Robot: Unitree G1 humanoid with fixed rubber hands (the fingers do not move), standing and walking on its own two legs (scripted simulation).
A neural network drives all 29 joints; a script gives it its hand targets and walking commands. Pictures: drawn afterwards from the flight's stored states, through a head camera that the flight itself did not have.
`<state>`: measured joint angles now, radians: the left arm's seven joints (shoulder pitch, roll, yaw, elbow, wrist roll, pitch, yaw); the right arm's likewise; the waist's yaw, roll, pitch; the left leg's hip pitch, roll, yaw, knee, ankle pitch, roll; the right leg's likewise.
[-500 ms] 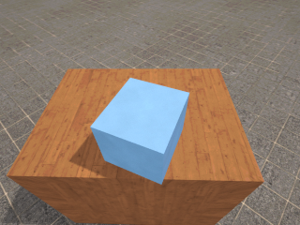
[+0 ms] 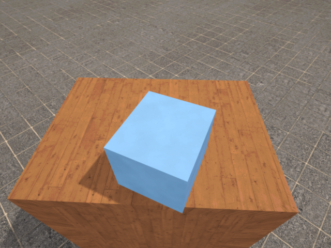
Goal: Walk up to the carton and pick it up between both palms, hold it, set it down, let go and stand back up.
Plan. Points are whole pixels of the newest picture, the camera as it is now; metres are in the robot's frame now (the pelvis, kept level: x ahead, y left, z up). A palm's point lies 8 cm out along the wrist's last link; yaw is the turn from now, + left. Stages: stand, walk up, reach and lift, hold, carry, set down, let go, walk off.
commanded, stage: walk up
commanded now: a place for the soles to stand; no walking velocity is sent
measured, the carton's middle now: (164, 148) +0.39 +0.04 +0.00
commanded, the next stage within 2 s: reach and lift in 0.46 s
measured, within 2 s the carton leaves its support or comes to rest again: neither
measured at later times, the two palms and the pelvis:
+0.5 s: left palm out of the picture +0.07 +0.32 -0.11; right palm out of the picture +0.09 -0.31 -0.11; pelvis +0.00 +0.00 +0.00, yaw +1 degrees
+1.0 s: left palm (59, 244) +0.17 +0.29 -0.09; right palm out of the picture +0.16 -0.28 -0.07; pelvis +0.01 +0.00 -0.01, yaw -1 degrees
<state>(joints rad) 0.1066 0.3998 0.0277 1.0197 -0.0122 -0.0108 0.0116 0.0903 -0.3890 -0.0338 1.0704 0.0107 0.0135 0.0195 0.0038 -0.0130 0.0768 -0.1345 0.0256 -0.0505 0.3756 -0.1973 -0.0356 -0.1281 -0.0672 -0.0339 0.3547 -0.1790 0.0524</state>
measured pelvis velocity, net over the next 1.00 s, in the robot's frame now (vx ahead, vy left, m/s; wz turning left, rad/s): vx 0.01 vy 0.00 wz -0.02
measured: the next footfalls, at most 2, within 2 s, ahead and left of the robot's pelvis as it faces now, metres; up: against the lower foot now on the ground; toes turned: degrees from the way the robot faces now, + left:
none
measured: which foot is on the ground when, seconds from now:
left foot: down 0.00-1.00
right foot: down 0.00-1.00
